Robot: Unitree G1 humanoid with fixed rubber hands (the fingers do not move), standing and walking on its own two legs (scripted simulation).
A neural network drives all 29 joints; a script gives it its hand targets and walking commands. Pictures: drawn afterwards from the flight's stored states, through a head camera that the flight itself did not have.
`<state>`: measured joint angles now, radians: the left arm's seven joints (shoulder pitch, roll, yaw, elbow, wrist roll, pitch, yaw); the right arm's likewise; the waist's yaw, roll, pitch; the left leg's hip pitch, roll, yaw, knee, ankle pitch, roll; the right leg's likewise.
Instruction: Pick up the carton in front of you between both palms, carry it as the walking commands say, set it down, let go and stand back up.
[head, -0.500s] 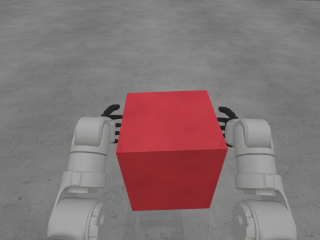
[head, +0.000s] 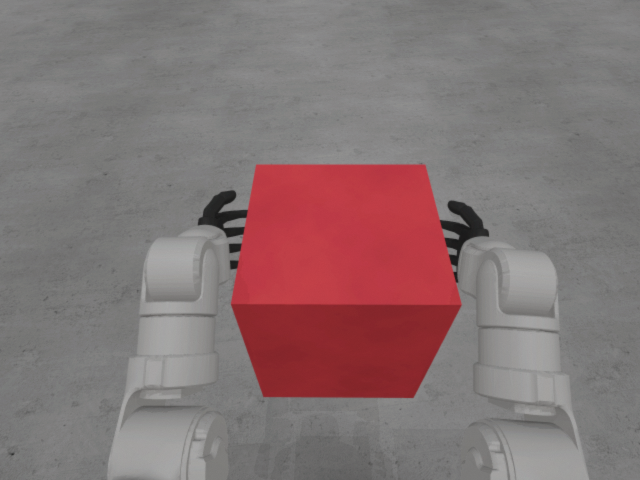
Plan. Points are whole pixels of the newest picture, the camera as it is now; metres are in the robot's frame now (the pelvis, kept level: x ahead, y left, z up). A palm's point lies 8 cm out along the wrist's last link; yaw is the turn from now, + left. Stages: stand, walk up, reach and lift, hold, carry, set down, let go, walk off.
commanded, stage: carry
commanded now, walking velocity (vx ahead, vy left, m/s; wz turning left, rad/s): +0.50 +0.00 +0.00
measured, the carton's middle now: (339, 288) +0.36 -0.01 +0.03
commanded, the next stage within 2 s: none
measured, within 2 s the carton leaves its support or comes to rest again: neither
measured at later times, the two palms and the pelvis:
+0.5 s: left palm (216, 135) +0.61 +0.18 +0.09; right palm (403, 139) +0.60 -0.11 +0.10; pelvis +0.34 +0.04 +0.00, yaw -2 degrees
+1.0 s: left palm (255, 42) +0.94 +0.16 +0.10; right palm (396, 46) +0.93 -0.14 +0.09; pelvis +0.67 +0.01 -0.01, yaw -1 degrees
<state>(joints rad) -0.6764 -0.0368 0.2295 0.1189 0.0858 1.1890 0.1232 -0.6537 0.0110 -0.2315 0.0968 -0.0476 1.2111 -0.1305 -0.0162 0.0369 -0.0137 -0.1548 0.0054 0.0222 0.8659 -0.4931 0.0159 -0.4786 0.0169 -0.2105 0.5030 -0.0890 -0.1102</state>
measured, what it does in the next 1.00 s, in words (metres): walks ahead: left foot, then right foot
